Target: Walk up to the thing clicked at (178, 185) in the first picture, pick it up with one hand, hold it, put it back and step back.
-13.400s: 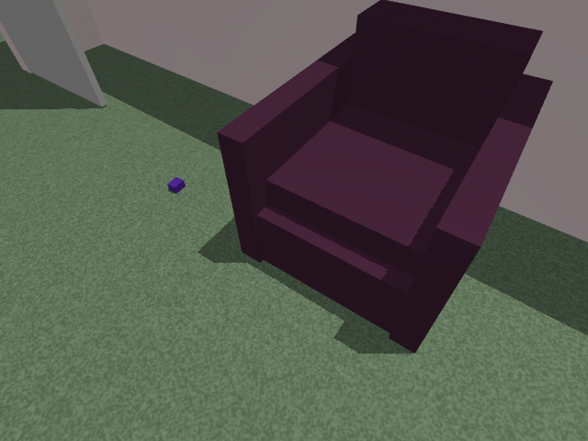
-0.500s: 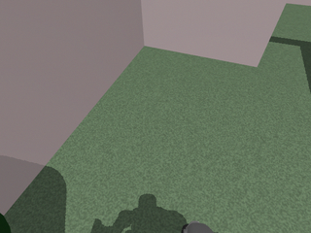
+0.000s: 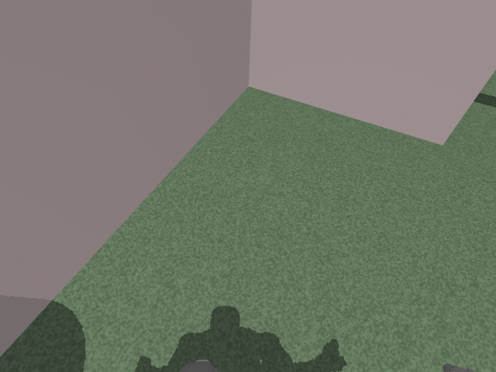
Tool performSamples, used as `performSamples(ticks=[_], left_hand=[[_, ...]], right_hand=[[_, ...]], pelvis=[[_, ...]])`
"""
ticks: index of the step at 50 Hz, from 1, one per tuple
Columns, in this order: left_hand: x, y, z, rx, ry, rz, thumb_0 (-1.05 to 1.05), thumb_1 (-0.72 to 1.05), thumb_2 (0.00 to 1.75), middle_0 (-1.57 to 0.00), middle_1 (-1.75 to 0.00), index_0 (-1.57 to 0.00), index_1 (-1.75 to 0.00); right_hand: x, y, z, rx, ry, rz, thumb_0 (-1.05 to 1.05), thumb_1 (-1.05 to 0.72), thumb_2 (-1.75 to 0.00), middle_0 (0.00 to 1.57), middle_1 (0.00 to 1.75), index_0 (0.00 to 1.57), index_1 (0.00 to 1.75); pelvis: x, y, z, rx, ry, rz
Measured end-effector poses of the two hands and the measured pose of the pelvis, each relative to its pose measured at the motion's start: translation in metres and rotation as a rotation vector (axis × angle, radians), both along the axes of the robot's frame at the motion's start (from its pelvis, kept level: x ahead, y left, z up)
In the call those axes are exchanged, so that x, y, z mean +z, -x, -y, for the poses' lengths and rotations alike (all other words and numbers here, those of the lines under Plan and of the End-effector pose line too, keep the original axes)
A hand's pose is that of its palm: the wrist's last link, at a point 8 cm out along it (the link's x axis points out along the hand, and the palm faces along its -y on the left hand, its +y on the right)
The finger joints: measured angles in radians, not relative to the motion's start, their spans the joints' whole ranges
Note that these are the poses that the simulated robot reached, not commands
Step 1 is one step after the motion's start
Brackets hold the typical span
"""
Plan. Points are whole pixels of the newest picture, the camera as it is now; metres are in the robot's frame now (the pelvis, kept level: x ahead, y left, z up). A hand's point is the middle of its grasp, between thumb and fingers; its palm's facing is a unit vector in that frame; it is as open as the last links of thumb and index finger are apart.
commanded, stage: walk up
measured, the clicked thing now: out of the picture -0.50 -1.01 -0.73
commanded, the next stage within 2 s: none
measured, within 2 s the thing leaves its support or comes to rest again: neither
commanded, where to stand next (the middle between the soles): +0.55 -0.03 m, yaw +0 degrees
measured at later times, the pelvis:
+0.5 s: pelvis +0.21 -0.04 +0.01, yaw -1 degrees
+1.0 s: pelvis +0.42 +0.03 +0.03, yaw -20 degrees
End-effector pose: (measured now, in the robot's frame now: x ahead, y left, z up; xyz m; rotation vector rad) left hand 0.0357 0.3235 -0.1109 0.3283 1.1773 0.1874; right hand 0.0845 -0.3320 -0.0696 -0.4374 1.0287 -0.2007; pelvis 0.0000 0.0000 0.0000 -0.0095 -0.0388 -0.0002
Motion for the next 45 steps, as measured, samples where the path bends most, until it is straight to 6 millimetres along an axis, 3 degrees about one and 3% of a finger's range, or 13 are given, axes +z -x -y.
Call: performSamples(ticks=[9,17,20,23,30,36,41,45], left_hand=[[0.017,-0.096,0.004,-0.059,0.016,-0.012,0.00,0.90,0.90,-0.20,-0.30,-0.20,-0.30],[0.034,-0.195,0.027,-0.102,-0.026,0.041,0.00,0.90,0.90,-0.20,-0.30,-0.21,-0.30],[0.035,-0.229,0.037,-0.088,-0.061,0.108,0.00,0.90,0.90,-0.20,-0.30,-0.21,-0.30],[0.044,-0.247,0.047,-0.066,-0.059,0.144,0.00,0.90,0.90,-0.20,-0.30,-0.21,-0.30],[0.051,-0.265,0.051,-0.034,-0.049,0.085,0.00,0.90,0.90,-0.20,-0.30,-0.21,-0.30],[0.041,-0.287,0.035,-0.077,-0.023,-0.075,0.00,0.90,0.90,-0.20,-0.30,-0.21,-0.30],[0.020,-0.343,0.000,-0.126,-0.019,-0.120,0.00,0.89,0.90,-0.20,-0.30,-0.21,-0.30],[0.014,-0.413,-0.012,-0.202,-0.042,-0.130,0.01,0.90,0.90,-0.20,-0.30,-0.21,-0.30]], right_hand=[[0.011,-0.031,-0.011,-0.069,-0.029,-0.052,0.00,-0.90,-0.90,0.21,0.30,0.21,0.30],[-0.017,-0.069,0.016,-0.114,-0.079,-0.126,0.00,-0.90,-0.90,0.21,0.30,0.21,0.30],[-0.035,-0.096,0.029,-0.114,-0.086,-0.147,0.00,-0.90,-0.90,0.21,0.30,0.21,0.30],[-0.037,-0.132,0.031,-0.093,-0.098,-0.154,0.01,-0.90,-0.90,0.20,0.30,0.21,0.30],[-0.020,-0.220,0.026,-0.026,-0.120,-0.092,0.01,-0.90,-0.90,0.20,0.30,0.21,0.30],[0.001,-0.295,0.013,-0.059,-0.117,0.027,0.00,-0.90,-0.90,0.20,0.30,0.21,0.30],[0.008,-0.345,-0.009,-0.106,-0.081,0.117,0.00,-0.90,-0.90,0.20,0.30,0.21,0.30],[0.013,-0.352,-0.029,-0.204,-0.081,0.134,0.00,-0.90,-0.90,0.20,0.30,0.21,0.30]], pelvis=[[0.020,-0.073,0.000,-0.027,-0.022,-0.001],[0.013,-0.145,0.024,-0.030,-0.033,0.000],[0.003,-0.172,0.038,-0.019,-0.016,0.008],[0.008,-0.192,0.042,-0.013,-0.018,0.014],[0.021,-0.241,0.040,-0.030,-0.007,-0.002],[0.026,-0.293,0.018,-0.138,0.001,-0.022],[0.013,-0.345,-0.012,-0.208,0.009,-0.026],[0.016,-0.376,-0.025,-0.276,0.001,-0.017]])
